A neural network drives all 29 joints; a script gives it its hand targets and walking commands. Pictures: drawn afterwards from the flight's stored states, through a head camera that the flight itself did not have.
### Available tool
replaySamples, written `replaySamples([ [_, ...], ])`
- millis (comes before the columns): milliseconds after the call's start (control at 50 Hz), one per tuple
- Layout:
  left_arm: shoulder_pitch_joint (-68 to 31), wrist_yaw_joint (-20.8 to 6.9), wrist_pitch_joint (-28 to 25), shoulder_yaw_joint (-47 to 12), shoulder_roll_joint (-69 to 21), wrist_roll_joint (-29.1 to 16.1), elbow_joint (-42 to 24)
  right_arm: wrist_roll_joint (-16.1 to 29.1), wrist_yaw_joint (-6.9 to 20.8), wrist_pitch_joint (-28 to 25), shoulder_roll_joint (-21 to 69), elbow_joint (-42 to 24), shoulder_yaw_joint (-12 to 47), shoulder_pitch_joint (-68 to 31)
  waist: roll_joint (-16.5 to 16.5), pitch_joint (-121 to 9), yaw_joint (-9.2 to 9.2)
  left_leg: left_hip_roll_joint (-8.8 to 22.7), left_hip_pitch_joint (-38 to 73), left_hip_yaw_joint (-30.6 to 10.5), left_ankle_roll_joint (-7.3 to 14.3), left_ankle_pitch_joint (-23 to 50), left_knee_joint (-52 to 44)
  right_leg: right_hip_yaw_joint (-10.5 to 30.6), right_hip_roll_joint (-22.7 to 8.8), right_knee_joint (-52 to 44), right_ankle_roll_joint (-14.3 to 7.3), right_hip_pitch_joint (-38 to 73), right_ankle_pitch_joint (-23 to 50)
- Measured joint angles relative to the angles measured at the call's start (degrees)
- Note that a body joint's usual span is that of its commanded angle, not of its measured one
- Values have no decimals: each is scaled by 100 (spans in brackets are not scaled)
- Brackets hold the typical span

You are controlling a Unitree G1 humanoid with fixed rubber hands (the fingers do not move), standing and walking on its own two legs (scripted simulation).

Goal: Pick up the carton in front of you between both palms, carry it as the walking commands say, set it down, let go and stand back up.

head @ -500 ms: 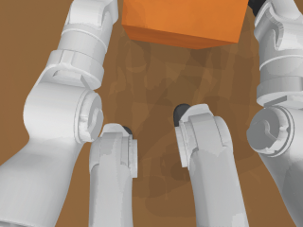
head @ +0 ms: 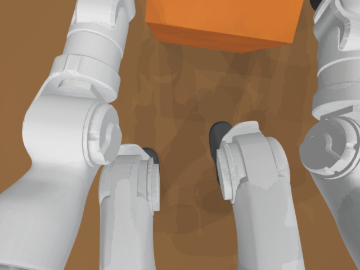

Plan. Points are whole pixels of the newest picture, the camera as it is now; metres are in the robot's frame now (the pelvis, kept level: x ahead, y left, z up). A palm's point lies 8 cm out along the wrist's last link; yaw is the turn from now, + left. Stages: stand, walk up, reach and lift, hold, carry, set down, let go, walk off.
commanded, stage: set down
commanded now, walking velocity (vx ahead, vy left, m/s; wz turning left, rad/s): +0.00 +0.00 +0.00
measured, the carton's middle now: out of the picture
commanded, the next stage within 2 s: let go in 1.46 s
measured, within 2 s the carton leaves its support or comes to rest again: neither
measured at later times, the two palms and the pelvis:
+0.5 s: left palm out of the picture +0.59 +0.03 -0.19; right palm out of the picture +0.50 -0.32 -0.18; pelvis +0.00 -0.01 -0.01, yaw -1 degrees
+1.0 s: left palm out of the picture +0.61 +0.03 -0.01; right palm out of the picture +0.50 -0.34 -0.01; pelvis +0.00 -0.01 +0.09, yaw -2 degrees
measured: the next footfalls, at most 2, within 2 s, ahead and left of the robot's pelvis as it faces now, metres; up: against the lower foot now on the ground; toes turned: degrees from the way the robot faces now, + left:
none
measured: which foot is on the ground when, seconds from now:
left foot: down 0.00-1.00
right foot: down 0.00-1.00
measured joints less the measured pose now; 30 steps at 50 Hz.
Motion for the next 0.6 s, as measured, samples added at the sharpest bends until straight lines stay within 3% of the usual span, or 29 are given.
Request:
replaySamples([
  [100, -52, -48, -117, -39, 49, -39, 35, 23, 6, -177, -116, 261, 25, -109, -78, 97, 8, 50, 32, 18, 2, -32, 45, -11, -5, 51, -18, 12, -15],
  [160, -96, -38, -191, -347, 148, -190, 46, 114, -55, -348, -265, 707, 191, -196, -159, 225, 22, 100, 78, 19, -4, -56, 58, -30, -5, 60, -29, 42, -19],
  [260, -32, 182, -254, -1044, 523, -841, 38, 884, -523, -779, -569, 1084, 611, -127, -227, 421, 76, 223, 92, 7, 0, -84, 88, -130, -57, 66, -102, 47, -16],
  [360, 51, 215, -251, -1518, 828, -1380, -82, 1549, -645, -971, -846, 1277, 1123, -236, -269, 517, 58, 340, 43, 35, 21, -96, 204, -228, -158, 179, -229, -21, -3],
  [460, 29, 235, -154, -1589, 868, -1509, -401, 1815, -667, -911, -912, 1133, 1344, -350, -319, 492, 51, 406, 7, 21, -21, -62, 250, -301, -202, 221, -344, -96, 80],
  [600, 272, 380, 193, -1193, 900, -1267, -1014, 1946, -868, -498, -737, 306, 1527, -218, -355, 124, 16, 560, 164, 38, -40, -2, 29, -283, -37, -16, -368, -38, 260],
])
